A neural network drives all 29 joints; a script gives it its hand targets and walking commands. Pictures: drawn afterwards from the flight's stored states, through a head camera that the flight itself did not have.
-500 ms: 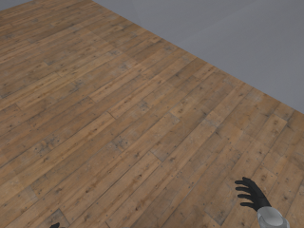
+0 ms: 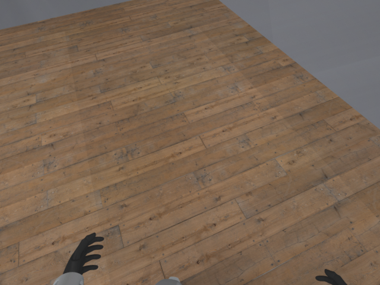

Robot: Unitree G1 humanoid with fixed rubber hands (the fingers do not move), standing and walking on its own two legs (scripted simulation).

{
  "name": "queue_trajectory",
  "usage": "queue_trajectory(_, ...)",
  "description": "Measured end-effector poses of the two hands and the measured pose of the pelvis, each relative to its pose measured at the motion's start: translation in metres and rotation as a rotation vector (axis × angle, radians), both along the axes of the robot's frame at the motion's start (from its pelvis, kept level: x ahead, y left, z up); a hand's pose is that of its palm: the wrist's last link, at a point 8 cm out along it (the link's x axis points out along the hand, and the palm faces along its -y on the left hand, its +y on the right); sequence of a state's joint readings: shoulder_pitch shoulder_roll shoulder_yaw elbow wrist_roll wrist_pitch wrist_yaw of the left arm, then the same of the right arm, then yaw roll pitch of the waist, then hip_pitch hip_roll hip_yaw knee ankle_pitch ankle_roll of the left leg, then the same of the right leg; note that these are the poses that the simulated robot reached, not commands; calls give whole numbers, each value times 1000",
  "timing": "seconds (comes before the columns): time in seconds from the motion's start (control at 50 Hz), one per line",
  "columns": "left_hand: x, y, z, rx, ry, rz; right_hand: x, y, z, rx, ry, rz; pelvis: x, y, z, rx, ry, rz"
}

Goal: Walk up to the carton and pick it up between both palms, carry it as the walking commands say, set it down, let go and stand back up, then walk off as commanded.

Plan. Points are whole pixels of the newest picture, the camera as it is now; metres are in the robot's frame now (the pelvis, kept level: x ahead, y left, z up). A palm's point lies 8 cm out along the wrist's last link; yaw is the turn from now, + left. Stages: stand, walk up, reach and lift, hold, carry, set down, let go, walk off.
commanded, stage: walk off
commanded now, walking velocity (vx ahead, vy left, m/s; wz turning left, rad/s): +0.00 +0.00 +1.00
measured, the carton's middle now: out of the picture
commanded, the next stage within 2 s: stand in 1.82 s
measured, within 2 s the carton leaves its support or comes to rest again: neither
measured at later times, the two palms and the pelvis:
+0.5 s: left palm out of the picture -0.06 +0.34 -0.11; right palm (249, 221) +0.26 -0.13 -0.08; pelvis -0.01 +0.04 +0.00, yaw +29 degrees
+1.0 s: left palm out of the picture -0.12 +0.28 -0.06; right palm (217, 202) +0.32 -0.07 -0.11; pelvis +0.03 +0.01 +0.01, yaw +59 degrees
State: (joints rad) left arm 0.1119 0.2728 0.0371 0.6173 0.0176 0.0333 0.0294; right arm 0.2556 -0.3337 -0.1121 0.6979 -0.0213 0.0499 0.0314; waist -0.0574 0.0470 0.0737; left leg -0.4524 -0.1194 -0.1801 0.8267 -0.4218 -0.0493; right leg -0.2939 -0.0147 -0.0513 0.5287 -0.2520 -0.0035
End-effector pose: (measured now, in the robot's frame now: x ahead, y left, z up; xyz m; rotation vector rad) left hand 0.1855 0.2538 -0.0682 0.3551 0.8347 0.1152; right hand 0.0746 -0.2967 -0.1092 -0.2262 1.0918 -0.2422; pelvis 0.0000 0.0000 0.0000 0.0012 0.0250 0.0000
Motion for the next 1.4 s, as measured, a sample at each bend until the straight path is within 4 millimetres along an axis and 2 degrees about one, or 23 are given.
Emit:
queue_trajectory(0.1,-50,20,12,28,25,150,46,8,2,44,5,153,2,-5,9,21,-11,116)
queue_trajectory(0.18,-95,32,6,17,63,269,88,31,5,64,-12,267,3,-4,10,33,-8,201)
queue_trajectory(0.24,-140,43,-6,-10,123,367,128,64,9,76,-65,365,1,2,7,33,-5,262)
queue_trajectory(0.32,-203,60,-29,-60,196,510,178,122,19,68,-158,507,-2,18,-2,20,-4,344)
queue_trajectory(0.38,-242,75,-50,-89,236,588,201,159,24,28,-227,596,-6,34,-15,13,0,400)
queue_trajectory(0.44,-253,84,-53,-103,234,631,196,170,30,-8,-202,632,-8,40,-11,0,-4,453)
queue_trajectory(0.52,-242,90,-44,-112,168,651,180,166,34,-61,-121,641,-10,45,-1,-18,-5,532)
queue_trajectory(0.62,-230,94,-33,-112,93,687,173,164,30,-70,-58,685,-8,44,3,-31,2,627)
queue_trajectory(0.72,-219,90,-22,-95,23,742,178,160,21,-60,-6,738,1,36,2,-32,6,722)
queue_trajectory(0.8,-219,81,-12,-49,-21,811,198,162,8,-29,12,798,14,23,-1,-16,10,802)
queue_trajectory(0.88,-249,62,0,-1,8,903,223,182,-1,-2,9,893,22,15,1,3,-3,895)
queue_trajectory(0.96,-286,41,11,14,38,1021,242,213,0,28,29,1017,26,13,8,23,-5,989)
queue_trajectory(1.02,-312,23,11,7,51,1106,251,241,2,45,38,1099,27,13,10,33,0,1055)
queue_trajectory(1.08,-344,-1,2,-30,84,1197,255,283,4,71,17,1188,24,14,9,37,5,1117)
queue_trajectory(1.14,-381,-30,-12,-89,131,1297,251,337,10,108,-38,1290,17,17,6,34,6,1177)
queue_trajectory(1.22,-435,-67,-37,-169,174,1435,235,411,20,133,-141,1430,0,26,-6,18,3,1259)
queue_trajectory(1.26,-458,-80,-51,-200,193,1480,225,436,22,126,-198,1484,-10,30,-15,14,4,1295)
queue_trajectory(1.3,-470,-86,-55,-213,201,1511,216,442,27,104,-205,1515,-15,31,-13,8,-2,1330)
queue_trajectory(1.4,-472,-73,-45,-193,121,1547,207,426,33,-9,-144,1533,-22,33,-1,-13,-15,1427)
